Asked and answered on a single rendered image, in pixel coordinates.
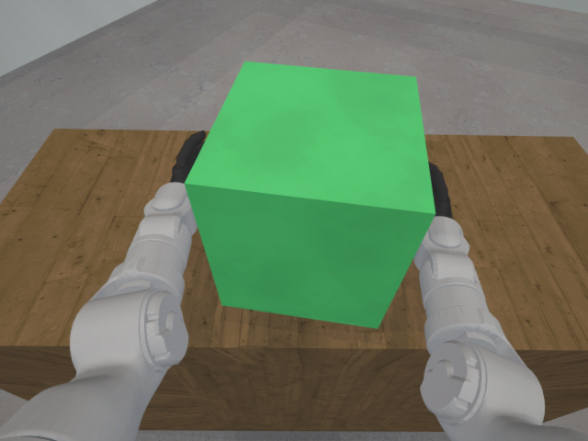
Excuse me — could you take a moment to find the pedestal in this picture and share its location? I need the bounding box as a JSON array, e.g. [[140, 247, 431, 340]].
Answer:
[[0, 129, 588, 432]]

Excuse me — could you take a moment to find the left robot forearm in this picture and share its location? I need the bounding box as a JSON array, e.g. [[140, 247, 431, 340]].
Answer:
[[70, 182, 198, 369]]

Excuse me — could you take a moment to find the right robot forearm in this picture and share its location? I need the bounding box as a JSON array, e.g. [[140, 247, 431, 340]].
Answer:
[[413, 216, 526, 366]]

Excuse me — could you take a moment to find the right robot hand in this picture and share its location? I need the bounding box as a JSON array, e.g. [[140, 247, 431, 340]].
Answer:
[[428, 162, 453, 220]]

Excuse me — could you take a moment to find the carton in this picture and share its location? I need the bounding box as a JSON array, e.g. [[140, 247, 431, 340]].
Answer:
[[185, 62, 435, 329]]

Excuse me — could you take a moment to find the left robot hand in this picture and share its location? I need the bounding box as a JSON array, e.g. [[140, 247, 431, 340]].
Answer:
[[170, 130, 206, 184]]

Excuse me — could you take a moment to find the robot left upper arm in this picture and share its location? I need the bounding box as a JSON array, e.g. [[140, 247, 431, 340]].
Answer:
[[0, 288, 188, 441]]

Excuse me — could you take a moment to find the robot right upper arm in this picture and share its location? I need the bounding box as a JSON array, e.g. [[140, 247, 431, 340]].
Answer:
[[420, 340, 588, 441]]

